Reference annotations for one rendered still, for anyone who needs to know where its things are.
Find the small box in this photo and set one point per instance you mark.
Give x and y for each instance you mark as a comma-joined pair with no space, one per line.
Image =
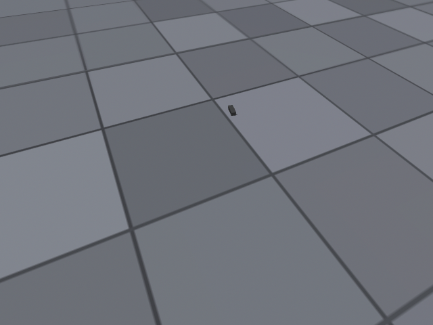
232,110

